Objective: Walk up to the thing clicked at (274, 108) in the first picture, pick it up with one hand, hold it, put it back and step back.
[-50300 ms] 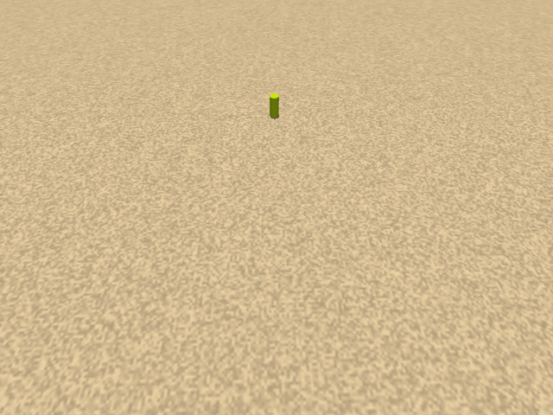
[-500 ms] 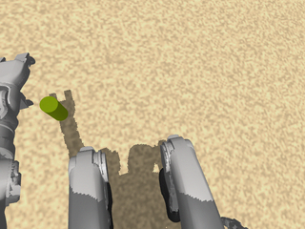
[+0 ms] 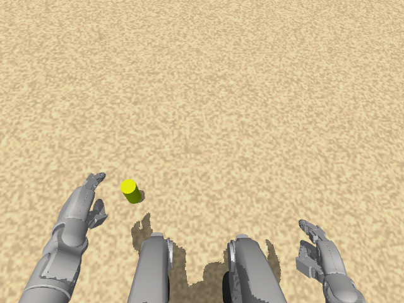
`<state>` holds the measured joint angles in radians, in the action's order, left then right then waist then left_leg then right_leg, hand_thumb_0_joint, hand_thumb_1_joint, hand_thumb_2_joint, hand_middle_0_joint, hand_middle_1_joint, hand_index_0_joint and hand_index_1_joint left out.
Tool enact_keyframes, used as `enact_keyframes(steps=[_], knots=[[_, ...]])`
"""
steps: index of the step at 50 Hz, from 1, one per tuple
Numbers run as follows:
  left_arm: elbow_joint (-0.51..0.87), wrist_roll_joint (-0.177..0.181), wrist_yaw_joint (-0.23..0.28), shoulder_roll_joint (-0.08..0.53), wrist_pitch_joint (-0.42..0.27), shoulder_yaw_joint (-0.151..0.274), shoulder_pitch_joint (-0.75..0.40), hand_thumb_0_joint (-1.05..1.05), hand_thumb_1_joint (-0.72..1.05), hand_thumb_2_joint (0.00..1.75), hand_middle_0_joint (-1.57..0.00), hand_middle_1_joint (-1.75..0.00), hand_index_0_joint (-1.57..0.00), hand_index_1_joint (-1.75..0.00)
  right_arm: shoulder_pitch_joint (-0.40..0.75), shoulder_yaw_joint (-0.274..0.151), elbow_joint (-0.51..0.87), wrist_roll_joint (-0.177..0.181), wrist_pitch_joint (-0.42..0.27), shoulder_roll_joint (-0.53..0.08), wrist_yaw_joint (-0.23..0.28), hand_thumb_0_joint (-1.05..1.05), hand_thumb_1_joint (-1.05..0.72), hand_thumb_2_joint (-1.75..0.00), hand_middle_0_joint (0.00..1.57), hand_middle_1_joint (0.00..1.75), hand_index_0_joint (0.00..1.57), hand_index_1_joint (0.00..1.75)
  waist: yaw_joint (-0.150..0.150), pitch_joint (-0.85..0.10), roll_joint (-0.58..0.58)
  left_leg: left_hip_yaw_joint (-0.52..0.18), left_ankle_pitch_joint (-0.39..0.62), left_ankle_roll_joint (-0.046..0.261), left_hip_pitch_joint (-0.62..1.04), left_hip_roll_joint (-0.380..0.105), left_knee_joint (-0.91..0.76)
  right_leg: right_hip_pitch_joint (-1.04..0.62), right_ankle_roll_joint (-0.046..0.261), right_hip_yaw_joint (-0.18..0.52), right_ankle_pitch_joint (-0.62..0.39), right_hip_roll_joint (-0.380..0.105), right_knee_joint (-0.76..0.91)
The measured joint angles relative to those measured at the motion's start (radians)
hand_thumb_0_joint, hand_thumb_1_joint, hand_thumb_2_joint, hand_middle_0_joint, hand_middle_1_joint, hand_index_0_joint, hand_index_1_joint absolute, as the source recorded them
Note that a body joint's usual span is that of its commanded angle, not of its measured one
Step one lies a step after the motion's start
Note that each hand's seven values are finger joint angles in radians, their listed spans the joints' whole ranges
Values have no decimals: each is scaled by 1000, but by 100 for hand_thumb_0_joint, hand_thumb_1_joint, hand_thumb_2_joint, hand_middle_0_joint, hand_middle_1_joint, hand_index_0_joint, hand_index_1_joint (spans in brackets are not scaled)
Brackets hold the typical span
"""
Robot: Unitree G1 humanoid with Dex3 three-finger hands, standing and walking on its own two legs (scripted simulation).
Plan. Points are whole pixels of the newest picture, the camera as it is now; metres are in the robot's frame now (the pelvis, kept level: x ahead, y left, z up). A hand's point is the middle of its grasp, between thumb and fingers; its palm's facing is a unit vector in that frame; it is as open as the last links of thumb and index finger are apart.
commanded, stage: home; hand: left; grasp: from above
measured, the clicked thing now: (131, 192) +0.48 +0.25 -0.51
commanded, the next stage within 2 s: none
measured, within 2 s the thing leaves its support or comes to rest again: neither
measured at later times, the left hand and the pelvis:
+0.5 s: hand (75, 239) +0.23 +0.19 +0.08, palm faces +0.11 -0.98 -0.20, open 7.4 cm; pelvis +0.06 +0.00 +0.13, yaw +2 degrees
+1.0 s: hand (76, 245) +0.22 +0.19 +0.09, palm faces +0.10 -0.98 -0.19, open 7.4 cm; pelvis +0.07 +0.00 +0.13, yaw +3 degrees
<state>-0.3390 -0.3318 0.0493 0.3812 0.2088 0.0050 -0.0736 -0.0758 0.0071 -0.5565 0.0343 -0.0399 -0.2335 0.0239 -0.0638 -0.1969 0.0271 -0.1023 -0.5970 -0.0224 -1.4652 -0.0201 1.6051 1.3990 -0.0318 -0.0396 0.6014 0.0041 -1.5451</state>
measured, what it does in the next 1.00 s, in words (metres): rises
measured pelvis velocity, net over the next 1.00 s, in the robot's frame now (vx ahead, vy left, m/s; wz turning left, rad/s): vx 0.07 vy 0.00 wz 0.05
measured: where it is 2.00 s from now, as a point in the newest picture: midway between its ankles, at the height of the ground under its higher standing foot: outside the picture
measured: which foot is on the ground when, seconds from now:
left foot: down 0.00-1.00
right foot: down 0.00-1.00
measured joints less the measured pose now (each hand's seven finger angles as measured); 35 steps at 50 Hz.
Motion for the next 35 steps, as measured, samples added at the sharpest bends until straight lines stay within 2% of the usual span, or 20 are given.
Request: enact_keyframes(steps=[5, 8, 14, 18, 21, 25, 35], knots=[[97, 133, 20, -46, 64, -2, 126, 1, 89, 89, -21, -30, -21, -30, -28, 21, 9, 3, -34, 25, 33, 0, -91, -90, 21, 30, 20, 30, 0, 11, -2, 4, 21, -1, 159, -4, -125, -160, 3, -2, -24, 0, 127], [147, 201, 28, -67, 95, -1, 194, 1, 89, 89, -21, -30, -21, -30, -58, 33, 10, 1, -53, 34, 54, 0, -91, -90, 21, 30, 20, 30, -3, 16, -1, 6, 37, -1, 254, -6, -204, -255, 4, -3, -41, -1, 210], [266, 307, 33, -108, 170, 15, 332, 1, 90, 90, -20, -30, -21, -31, -139, 48, 18, -1, -79, 37, 100, 1, -91, -90, 21, 30, 20, 30, -7, 23, 6, 13, 66, 3, 441, -10, -360, -445, 4, -3, -77, -1, 374], [358, 365, 31, -136, 216, 28, 428, 1, 90, 90, -20, -30, -21, -31, -193, 51, 29, 0, -96, 34, 128, 1, -91, -90, 21, 30, 20, 30, -6, 23, 13, 18, 86, 5, 557, -12, -457, -563, 3, -1, -100, -1, 476], [425, 392, 24, -152, 239, 34, 498, 1, 91, 90, -20, -30, -20, -31, -224, 49, 40, -1, -111, 30, 145, 1, -91, -90, 21, 30, 20, 30, -4, 16, 18, 22, 96, 8, 627, -12, -514, -633, 2, 1, -113, -2, 537], [480, 407, 7, -161, 253, 37, 561, 1, 91, 90, -20, -30, -20, -31, -237, 41, 52, -6, -132, 24, 157, 1, -91, -90, 21, 30, 20, 30, 2, 9, 24, 24, 103, 10, 690, -11, -560, -698, 1, 0, -121, -5, 586], [478, 394, -30, -162, 252, 34, 582, 1, 91, 90, -20, -30, -20, -30, -202, 27, 60, -20, -175, 13, 155, 1, -90, -90, 21, 30, 20, 30, 24, 17, 16, 23, 104, 8, 744, -4, -587, -750, 2, -2, -115, -12, 604]])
